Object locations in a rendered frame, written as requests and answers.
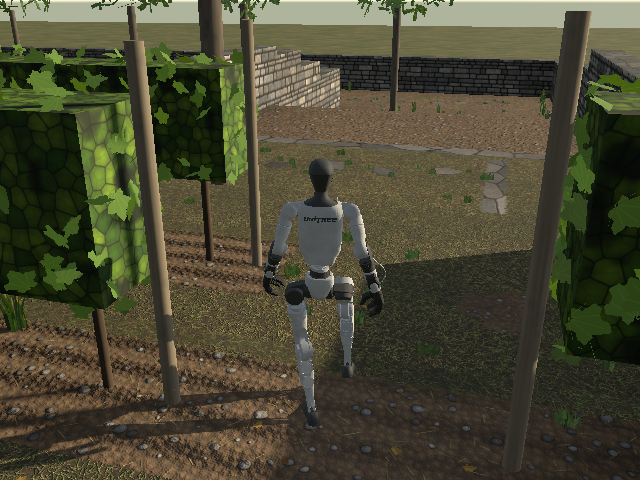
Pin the robot left forearm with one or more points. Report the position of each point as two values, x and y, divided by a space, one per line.
272 263

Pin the robot right forearm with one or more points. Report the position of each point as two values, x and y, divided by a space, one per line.
369 271

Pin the left robot shin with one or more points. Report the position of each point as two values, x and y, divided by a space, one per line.
306 374

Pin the robot right hand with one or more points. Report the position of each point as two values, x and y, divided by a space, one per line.
378 301

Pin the robot right upper arm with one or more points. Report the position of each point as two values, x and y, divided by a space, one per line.
356 225

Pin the robot left hand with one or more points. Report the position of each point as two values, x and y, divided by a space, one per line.
277 281

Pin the robot left upper arm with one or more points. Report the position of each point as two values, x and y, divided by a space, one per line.
289 211

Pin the humanoid robot head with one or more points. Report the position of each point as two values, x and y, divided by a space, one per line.
321 174

